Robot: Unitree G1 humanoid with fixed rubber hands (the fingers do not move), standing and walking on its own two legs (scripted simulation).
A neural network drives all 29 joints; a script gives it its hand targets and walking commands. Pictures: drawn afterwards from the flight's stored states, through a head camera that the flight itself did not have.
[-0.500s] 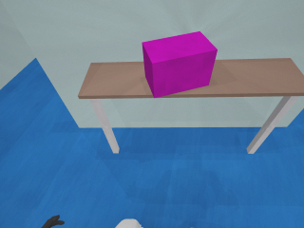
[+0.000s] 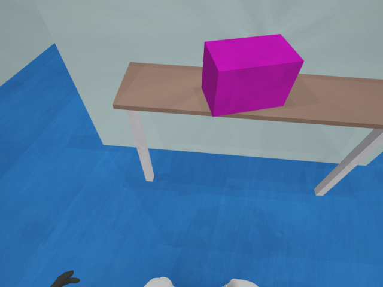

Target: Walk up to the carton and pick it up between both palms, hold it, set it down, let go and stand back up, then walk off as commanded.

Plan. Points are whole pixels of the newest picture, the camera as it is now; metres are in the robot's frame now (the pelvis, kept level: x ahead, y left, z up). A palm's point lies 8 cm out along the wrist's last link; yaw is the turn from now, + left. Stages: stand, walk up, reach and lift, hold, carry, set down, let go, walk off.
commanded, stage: walk up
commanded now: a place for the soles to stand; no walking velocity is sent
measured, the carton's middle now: (246, 75) +0.77 -0.15 -0.03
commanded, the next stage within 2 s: none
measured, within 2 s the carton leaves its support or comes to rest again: neither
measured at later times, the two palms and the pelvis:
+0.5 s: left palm out of the picture +0.08 +0.30 -0.10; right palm out of the picture +0.07 -0.33 -0.09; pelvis -0.01 +0.00 +0.00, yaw +1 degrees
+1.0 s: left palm out of the picture +0.08 +0.31 -0.10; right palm out of the picture +0.09 -0.32 -0.09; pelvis -0.01 +0.00 +0.00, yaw +2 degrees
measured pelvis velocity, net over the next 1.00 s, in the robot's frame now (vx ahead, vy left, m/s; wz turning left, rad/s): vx -0.01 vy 0.00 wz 0.03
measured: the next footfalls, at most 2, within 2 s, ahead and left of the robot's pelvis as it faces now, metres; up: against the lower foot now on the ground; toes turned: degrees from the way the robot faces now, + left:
right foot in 0.04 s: +0.05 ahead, -0.13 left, +0.00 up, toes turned -5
left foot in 0.40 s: +0.06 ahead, +0.12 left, +0.00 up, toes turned -4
